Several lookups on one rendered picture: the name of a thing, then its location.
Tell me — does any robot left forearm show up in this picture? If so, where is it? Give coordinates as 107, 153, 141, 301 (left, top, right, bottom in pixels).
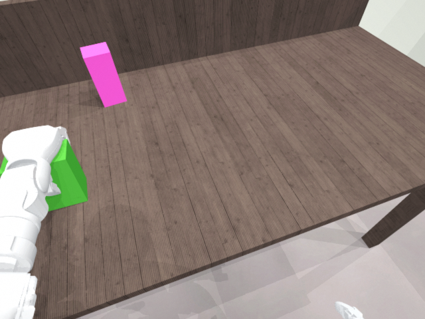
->
0, 155, 51, 273

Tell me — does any robot left hand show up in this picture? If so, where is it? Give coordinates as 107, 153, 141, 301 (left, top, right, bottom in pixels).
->
2, 126, 70, 196

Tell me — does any table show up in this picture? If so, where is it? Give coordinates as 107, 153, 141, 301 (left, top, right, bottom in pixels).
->
0, 0, 425, 319

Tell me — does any sponge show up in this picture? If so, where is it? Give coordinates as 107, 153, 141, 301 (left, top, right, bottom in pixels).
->
0, 139, 88, 211

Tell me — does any left robot upper arm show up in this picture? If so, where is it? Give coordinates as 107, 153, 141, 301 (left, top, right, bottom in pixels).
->
0, 272, 37, 319

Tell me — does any robot right hand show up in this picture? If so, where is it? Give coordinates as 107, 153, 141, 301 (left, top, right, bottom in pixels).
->
335, 302, 363, 319

